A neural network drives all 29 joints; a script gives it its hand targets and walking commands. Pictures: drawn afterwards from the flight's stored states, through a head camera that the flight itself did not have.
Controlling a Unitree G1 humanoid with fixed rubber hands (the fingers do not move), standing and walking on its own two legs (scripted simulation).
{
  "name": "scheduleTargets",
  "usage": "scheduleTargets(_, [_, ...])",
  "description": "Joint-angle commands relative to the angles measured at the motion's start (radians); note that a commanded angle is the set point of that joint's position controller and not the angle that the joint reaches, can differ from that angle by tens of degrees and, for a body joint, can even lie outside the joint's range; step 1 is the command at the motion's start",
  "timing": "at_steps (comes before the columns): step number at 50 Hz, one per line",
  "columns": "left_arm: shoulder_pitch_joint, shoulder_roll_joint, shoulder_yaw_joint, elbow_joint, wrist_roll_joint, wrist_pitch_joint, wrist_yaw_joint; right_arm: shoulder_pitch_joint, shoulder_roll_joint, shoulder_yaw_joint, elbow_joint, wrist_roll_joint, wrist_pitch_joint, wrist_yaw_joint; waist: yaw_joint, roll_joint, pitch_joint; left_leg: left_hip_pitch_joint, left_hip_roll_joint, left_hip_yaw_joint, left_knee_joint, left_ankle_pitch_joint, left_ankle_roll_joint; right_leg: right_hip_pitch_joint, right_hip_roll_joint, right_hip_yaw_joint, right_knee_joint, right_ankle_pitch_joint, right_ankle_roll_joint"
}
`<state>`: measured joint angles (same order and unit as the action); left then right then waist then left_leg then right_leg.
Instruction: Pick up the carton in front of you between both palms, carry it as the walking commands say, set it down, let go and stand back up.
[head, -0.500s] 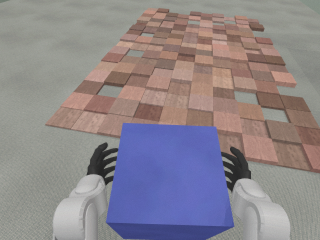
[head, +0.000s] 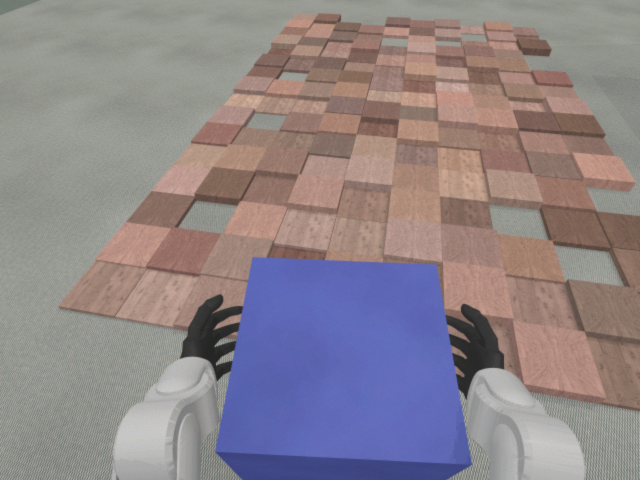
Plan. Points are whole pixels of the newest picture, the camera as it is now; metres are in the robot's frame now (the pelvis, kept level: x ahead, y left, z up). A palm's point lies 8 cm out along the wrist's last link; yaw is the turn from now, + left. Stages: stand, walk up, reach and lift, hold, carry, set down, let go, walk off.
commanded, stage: carry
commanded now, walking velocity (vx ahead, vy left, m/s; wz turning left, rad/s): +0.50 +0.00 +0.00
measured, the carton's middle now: (337, 386) +0.24 +0.00 +0.02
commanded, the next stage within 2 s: none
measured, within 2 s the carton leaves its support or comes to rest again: neither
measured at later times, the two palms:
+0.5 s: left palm (241, 123) +0.67 +0.18 +0.14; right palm (418, 124) +0.65 -0.13 +0.15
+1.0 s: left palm (266, 59) +0.99 +0.18 +0.13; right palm (393, 57) +1.01 -0.12 +0.14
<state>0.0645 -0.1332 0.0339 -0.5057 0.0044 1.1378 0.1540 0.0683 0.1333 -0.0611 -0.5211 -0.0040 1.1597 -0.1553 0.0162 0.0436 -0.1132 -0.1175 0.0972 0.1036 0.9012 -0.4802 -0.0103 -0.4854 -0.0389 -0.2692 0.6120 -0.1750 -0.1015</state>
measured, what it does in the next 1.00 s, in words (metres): climbs: left foot, then right foot 0.03 m higher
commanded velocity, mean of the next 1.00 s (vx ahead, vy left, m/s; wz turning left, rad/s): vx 0.50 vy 0.00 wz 0.00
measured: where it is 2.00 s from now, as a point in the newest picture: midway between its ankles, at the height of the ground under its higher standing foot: (317, 239)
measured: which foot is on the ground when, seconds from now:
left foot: up 0.00-0.42, down 0.44-0.90, up 0.92-1.00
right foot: down 0.00-0.46, up 0.48-0.84, down 0.86-1.00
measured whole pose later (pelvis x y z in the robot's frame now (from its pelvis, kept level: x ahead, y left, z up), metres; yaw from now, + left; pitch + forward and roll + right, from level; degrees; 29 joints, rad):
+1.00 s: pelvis +0.65 +0.02 +0.03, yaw +0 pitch +6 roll -2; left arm -0.52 -0.18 0.25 -0.25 -0.01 1.07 0.21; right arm -0.50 0.12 -0.32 -0.28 0.02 1.07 -0.20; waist 0.08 0.01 0.10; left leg -0.50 -0.01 -0.01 1.34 -0.44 0.04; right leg -0.52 0.03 -0.11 0.66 -0.25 -0.06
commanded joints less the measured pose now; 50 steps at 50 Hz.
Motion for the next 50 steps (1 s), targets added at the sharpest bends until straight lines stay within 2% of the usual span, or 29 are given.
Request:
scheduleTargets(1, [-0.358, -0.648, -0.548, -0.192, -0.206, -0.017, -0.02, -0.387, 0.621, 0.588, -0.203, 0.2, -0.031, 0.022, 0.01, -0.189, -0.246, -0.563, -0.021, -0.1, 0.463, 0.06, 0.047, 0.632, -0.367, 0.666, -0.374, -0.001, -0.132])
scheduleTargets(2, [-0.392, -0.665, -0.562, -0.21, -0.216, -0.022, -0.026, -0.396, 0.646, 0.582, -0.197, 0.197, -0.038, 0.024, 0.0, -0.09, -0.227, -0.546, 0.02, -0.112, 0.4, 0.122, 0.056, 0.559, -0.35, 0.575, -0.378, 0.028, -0.096])
scheduleTargets(3, [-0.434, -0.673, -0.568, -0.22, -0.225, -0.026, -0.028, -0.408, 0.66, 0.575, -0.189, 0.191, -0.043, 0.023, -0.006, -0.058, -0.218, -0.515, 0.043, -0.12, 0.318, 0.176, 0.056, 0.5, -0.32, 0.498, -0.397, -0.003, -0.056])
scheduleTargets(6, [-0.443, -0.622, -0.559, -0.199, -0.231, -0.024, -0.027, -0.404, 0.623, 0.549, -0.157, 0.159, -0.048, 0.003, -0.003, -0.131, -0.201, -0.472, 0.029, -0.058, 0.148, 0.229, 0.043, 0.423, -0.268, 0.334, -0.45, -0.08, -0.022])
scheduleTargets(11, [-0.548, -0.46, -0.47, -0.092, -0.208, -0.006, 0.016, -0.543, 0.484, 0.482, -0.07, 0.142, -0.027, -0.048, 0.024, -0.154, -0.098, -0.561, 0.008, 0.016, -0.142, 0.375, 0.021, 0.453, -0.218, 0.22, -0.459, -0.012, -0.04])
scheduleTargets(14, [-0.69, -0.4, -0.401, 0.013, -0.18, -0.003, 0.051, -0.714, 0.431, 0.435, 0.015, 0.147, -0.021, -0.073, 0.045, -0.165, -0.059, -0.556, -0.008, 0.042, -0.225, 0.432, 0.03, 0.454, -0.203, 0.184, -0.433, 0.033, -0.054])
scheduleTargets(17, [-0.846, -0.408, -0.357, 0.115, -0.169, -0.007, 0.079, -0.886, 0.421, 0.384, 0.108, 0.154, -0.024, -0.088, 0.044, -0.186, -0.031, -0.525, -0.018, 0.046, -0.276, 0.449, 0.054, 0.462, -0.201, 0.161, -0.384, 0.121, -0.053])
scheduleTargets(19, [-0.948, -0.428, -0.328, 0.177, -0.163, -0.011, 0.093, -0.976, 0.423, 0.339, 0.172, 0.148, -0.029, -0.094, 0.025, -0.195, -0.046, -0.447, -0.041, 0.063, -0.299, 0.428, 0.078, 0.474, -0.196, 0.143, -0.307, 0.226, -0.035])
scheduleTargets(20, [-0.999, -0.438, -0.317, 0.206, -0.16, -0.013, 0.099, -1.013, 0.423, 0.314, 0.21, 0.144, -0.032, -0.097, -0.003, -0.19, -0.087, -0.345, -0.068, 0.091, -0.309, 0.391, 0.088, 0.466, -0.186, 0.12, -0.216, 0.344, -0.019])
scheduleTargets(21, [-1.051, -0.445, -0.307, 0.231, -0.158, -0.015, 0.105, -1.032, 0.421, 0.29, 0.256, 0.138, -0.035, -0.1, -0.053, -0.15, -0.157, -0.174, -0.119, 0.132, -0.351, 0.353, 0.085, 0.443, -0.146, 0.074, -0.046, 0.431, 0.012])
scheduleTargets(22, [-1.101, -0.451, -0.299, 0.249, -0.154, -0.015, 0.11, -1.044, 0.419, 0.264, 0.298, 0.134, -0.038, -0.104, -0.101, -0.049, -0.257, 0.036, -0.119, 0.101, -0.361, 0.298, 0.074, 0.363, -0.096, 0.063, 0.197, 0.354, 0.037])
scheduleTargets(23, [-1.138, -0.469, -0.288, 0.272, -0.15, -0.014, 0.115, -1.079, 0.4, 0.243, 0.321, 0.131, -0.039, -0.11, -0.086, 0.166, -0.372, 0.242, 0.135, -0.33, -0.427, 0.2, 0.142, 0.127, -0.016, 0.096, 0.488, 0.064, 0.08])
scheduleTargets(24, [-1.159, -0.489, -0.265, 0.304, -0.152, -0.014, 0.117, -1.13, 0.421, 0.248, 0.334, 0.132, -0.043, -0.113, -0.092, 0.333, -0.422, 0.396, 0.258, -0.68, -0.578, 0.159, 0.246, -0.137, 0.124, 0.192, 0.699, -0.327, 0.089])
scheduleTargets(25, [-1.239, -0.52, -0.258, 0.313, -0.158, -0.02, 0.118, -1.185, 0.467, 0.255, 0.333, 0.155, -0.048, -0.106, -0.081, 0.256, -0.403, 0.39, 0.261, -0.636, -0.566, 0.232, 0.254, -0.223, 0.07, 0.28, 0.814, -0.318, 0.058])
scheduleTargets(27, [-1.308, -0.594, -0.248, 0.335, -0.154, -0.037, 0.108, -1.291, 0.578, 0.29, 0.32, 0.186, -0.073, -0.083, -0.078, 0.063, -0.377, 0.301, 0.213, -0.457, -0.476, 0.504, 0.227, -0.257, 0.005, 0.292, 0.783, -0.236, 0.03])
scheduleTargets(28, [-1.32, -0.632, -0.248, 0.355, -0.144, -0.048, 0.102, -1.343, 0.623, 0.311, 0.307, 0.199, -0.088, -0.071, -0.074, 0.043, -0.378, 0.271, 0.198, -0.392, -0.468, 0.572, 0.215, -0.252, -0.016, 0.293, 0.729, -0.204, 0.029])
scheduleTargets(30, [-1.319, -0.656, -0.253, 0.365, -0.128, -0.07, 0.093, -1.374, 0.661, 0.333, 0.298, 0.215, -0.111, -0.057, -0.068, 0.063, -0.401, 0.272, 0.182, -0.321, -0.475, 0.61, 0.203, -0.24, -0.028, 0.281, 0.652, -0.177, 0.042])
scheduleTargets(33, [-1.287, -0.66, -0.258, 0.371, -0.114, -0.092, 0.087, -1.335, 0.664, 0.352, 0.289, 0.212, -0.13, -0.051, -0.089, 0.072, -0.404, 0.346, 0.176, -0.266, -0.465, 0.742, 0.216, -0.318, -0.024, 0.245, 0.543, -0.153, 0.052])
scheduleTargets(38, [-1.22, -0.65, -0.285, 0.294, -0.123, -0.104, 0.076, -1.252, 0.67, 0.392, 0.216, 0.216, -0.137, -0.045, -0.107, 0.088, -0.365, 0.408, 0.122, -0.168, -0.407, 0.916, 0.216, -0.372, 0.008, 0.179, 0.349, -0.052, 0.049])
scheduleTargets(41, [-1.16, -0.625, -0.3, 0.247, -0.127, -0.09, 0.071, -1.2, 0.651, 0.417, 0.175, 0.219, -0.124, -0.045, -0.109, 0.083, -0.29, 0.35, 0.08, -0.104, -0.405, 0.965, 0.192, -0.258, 0.049, 0.121, 0.083, 0.033, 0.044])
scheduleTargets(42, [-1.125, -0.614, -0.301, 0.242, -0.126, -0.083, 0.069, -1.182, 0.646, 0.423, 0.175, 0.217, -0.117, -0.047, -0.076, 0.087, -0.294, 0.257, 0.064, -0.049, -0.366, 1.055, 0.167, -0.086, 0.102, 0.058, 0.002, 0.001, 0.035])
scheduleTargets(43, [-1.107, -0.607, -0.307, 0.239, -0.122, -0.077, 0.065, -1.147, 0.638, 0.427, 0.183, 0.213, -0.111, -0.048, -0.033, 0.078, -0.316, 0.174, 0.056, -0.002, -0.276, 1.131, 0.137, 0.103, 0.134, 0.036, -0.067, 0.094, 0.019])
scheduleTargets(44, [-1.07, -0.594, -0.306, 0.257, -0.117, -0.073, 0.063, -1.134, 0.625, 0.433, 0.184, 0.206, -0.104, -0.048, 0.034, 0.046, -0.414, 0.046, 0.03, 0.048, -0.103, 1.109, 0.091, 0.384, 0.119, 0.072, -0.081, 0.144, -0.018])
scheduleTargets(45, [-1.065, -0.578, -0.315, 0.227, -0.116, -0.084, 0.067, -1.153, 0.632, 0.438, 0.146, 0.217, -0.102, -0.043, 0.095, -0.225, -0.591, -0.302, -0.052, 0.008, 0.287, 0.803, 0.031, 0.774, -0.15, 0.536, -0.04, 0.216, -0.189])
scheduleTargets(46, [-1.028, -0.593, -0.315, 0.244, -0.109, -0.084, 0.069, -1.154, 0.642, 0.445, 0.137, 0.215, -0.101, -0.036, 0.115, -0.41, -0.606, -0.544, -0.198, -0.052, 0.525, 0.036, 0.012, 0.901, -0.265, 0.822, -0.138, 0.482, -0.282])
scheduleTargets(47, [-1.057, -0.635, -0.352, 0.198, -0.145, -0.076, 0.062, -1.175, 0.659, 0.437, 0.139, 0.217, -0.104, -0.035, 0.121, -0.289, -0.567, -0.682, -0.158, -0.163, 0.638, -0.016, 0.038, 0.933, -0.275, 0.782, -0.092, 0.527, -0.279])
scheduleTargets(48, [-1.104, -0.67, -0.392, 0.148, -0.189, -0.08, 0.054, -1.185, 0.657, 0.41, 0.119, 0.214, -0.108, -0.036, 0.139, -0.154, -0.517, -0.739, -0.128, -0.185, 0.627, -0.012, 0.052, 0.897, -0.271, 0.736, -0.077, 0.524, -0.246])
scheduleTargets(49, [-1.146, -0.681, -0.425, 0.101, -0.219, -0.086, 0.049, -1.173, 0.644, 0.382, 0.128, 0.196, -0.109, -0.041, 0.121, -0.089, -0.453, -0.766, -0.087, -0.176, 0.543, 0.01, 0.065, 0.842, -0.263, 0.692, -0.095, 0.502, -0.198])
scheduleTargets(50, [-1.174, -0.683, -0.449, 0.076, -0.231, -0.091, 0.049, -1.141, 0.627, 0.353, 0.146, 0.167, -0.112, -0.046, 0.098, -0.07, -0.424, -0.755, -0.065, -0.18, 0.464, 0.024, 0.07, 0.793, -0.248, 0.662, -0.12, 0.426, -0.163])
